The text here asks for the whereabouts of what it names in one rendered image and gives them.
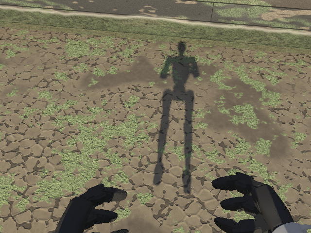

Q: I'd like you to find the robot right hand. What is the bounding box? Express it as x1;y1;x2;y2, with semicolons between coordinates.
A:
212;172;294;233

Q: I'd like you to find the robot right forearm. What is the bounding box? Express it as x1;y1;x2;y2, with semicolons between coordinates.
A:
272;222;308;233

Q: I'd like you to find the robot left hand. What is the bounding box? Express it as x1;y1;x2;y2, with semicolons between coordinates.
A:
54;183;129;233

